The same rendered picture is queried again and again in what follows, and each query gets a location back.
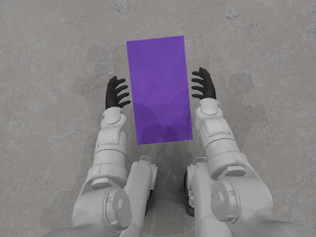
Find robot right upper arm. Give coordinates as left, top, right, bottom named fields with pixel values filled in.
left=210, top=176, right=316, bottom=237

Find robot left upper arm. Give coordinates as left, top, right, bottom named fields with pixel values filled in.
left=41, top=186, right=132, bottom=237

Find robot right hand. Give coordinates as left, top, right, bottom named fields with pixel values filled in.
left=191, top=67, right=216, bottom=100

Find robot right forearm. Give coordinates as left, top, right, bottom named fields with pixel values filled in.
left=195, top=98, right=274, bottom=209

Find robot left forearm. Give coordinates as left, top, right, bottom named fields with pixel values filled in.
left=72, top=107, right=130, bottom=223

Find robot left thigh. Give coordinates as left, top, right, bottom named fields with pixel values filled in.
left=119, top=159, right=158, bottom=237

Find robot left hand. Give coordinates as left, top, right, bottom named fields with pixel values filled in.
left=105, top=76, right=131, bottom=110

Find carton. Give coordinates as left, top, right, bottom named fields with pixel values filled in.
left=126, top=36, right=194, bottom=145

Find right robot foot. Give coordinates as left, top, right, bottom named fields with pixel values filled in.
left=184, top=171, right=195, bottom=217

